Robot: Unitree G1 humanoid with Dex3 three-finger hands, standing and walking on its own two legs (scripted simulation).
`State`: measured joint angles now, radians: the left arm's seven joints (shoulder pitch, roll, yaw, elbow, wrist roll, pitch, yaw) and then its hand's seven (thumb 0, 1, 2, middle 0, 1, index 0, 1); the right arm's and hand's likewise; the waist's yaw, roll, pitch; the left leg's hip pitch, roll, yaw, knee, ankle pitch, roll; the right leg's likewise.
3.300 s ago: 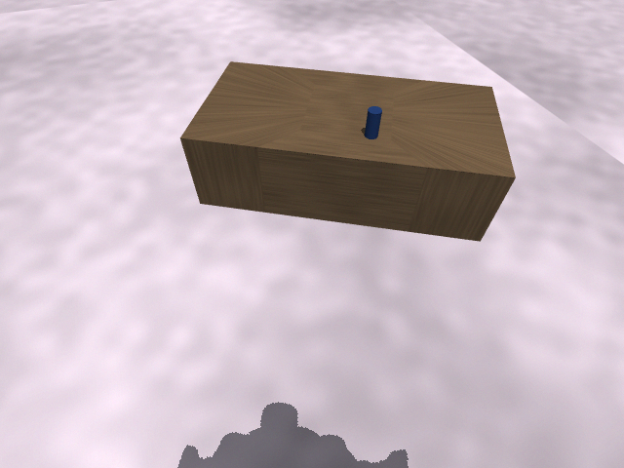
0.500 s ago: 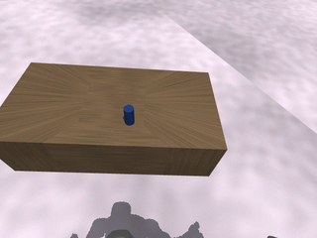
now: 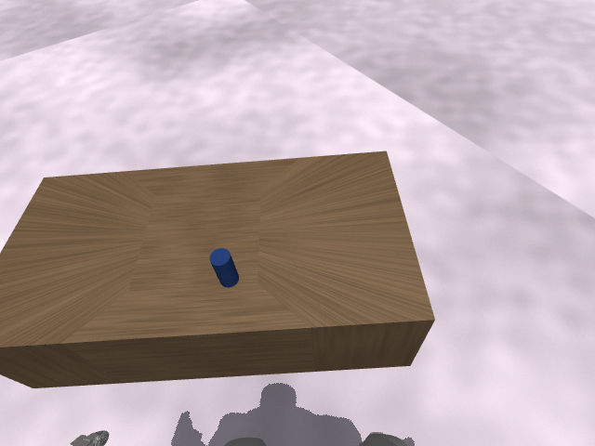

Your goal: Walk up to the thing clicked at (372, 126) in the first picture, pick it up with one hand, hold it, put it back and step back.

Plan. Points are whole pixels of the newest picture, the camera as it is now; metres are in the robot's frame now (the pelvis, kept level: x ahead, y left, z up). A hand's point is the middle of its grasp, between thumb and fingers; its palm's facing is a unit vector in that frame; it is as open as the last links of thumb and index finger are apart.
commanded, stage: walk up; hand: left
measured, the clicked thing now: (225, 268) +0.57 +0.24 -0.34
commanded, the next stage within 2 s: stand in 1.70 s
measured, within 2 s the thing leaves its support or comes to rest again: neither
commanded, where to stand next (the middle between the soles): +0.11 +0.03 m, yaw +0 degrees
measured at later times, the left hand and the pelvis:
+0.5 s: hand out of the picture +0.10 +0.29 -0.16, palm faces +0.02 -0.93 -0.36, open 7.3 cm; pelvis +0.03 +0.02 -0.01, yaw +2 degrees
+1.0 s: hand out of the picture +0.13 +0.29 -0.13, palm faces +0.01 -0.93 -0.37, open 7.3 cm; pelvis +0.06 +0.03 +0.02, yaw +2 degrees
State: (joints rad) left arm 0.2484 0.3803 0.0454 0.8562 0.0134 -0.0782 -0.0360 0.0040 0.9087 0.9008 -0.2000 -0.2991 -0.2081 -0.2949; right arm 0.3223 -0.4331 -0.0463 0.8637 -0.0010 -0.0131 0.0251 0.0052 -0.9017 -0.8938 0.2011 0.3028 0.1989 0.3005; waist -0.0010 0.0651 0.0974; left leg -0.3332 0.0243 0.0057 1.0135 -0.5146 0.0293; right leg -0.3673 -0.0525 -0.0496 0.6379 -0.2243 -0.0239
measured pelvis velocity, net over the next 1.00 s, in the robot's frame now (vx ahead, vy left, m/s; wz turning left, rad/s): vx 0.06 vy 0.03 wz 0.03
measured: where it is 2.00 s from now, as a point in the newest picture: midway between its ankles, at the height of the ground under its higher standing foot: outside the picture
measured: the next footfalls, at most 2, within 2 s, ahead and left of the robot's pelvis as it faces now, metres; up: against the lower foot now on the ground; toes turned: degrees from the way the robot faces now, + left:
left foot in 0.30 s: +0.12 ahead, +0.15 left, +0.00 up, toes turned +3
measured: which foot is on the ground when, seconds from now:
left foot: up 0.00-0.28, down 0.30-1.00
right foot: down 0.00-1.00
